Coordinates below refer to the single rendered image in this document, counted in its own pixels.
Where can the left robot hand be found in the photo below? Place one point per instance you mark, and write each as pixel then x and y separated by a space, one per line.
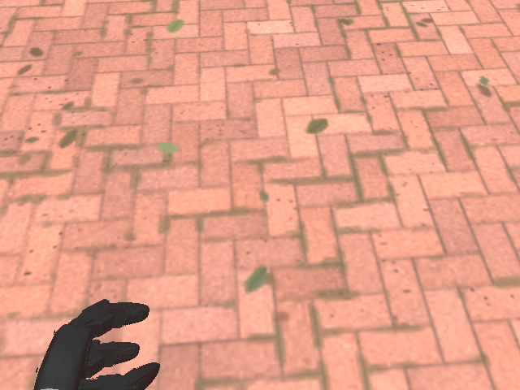
pixel 73 355

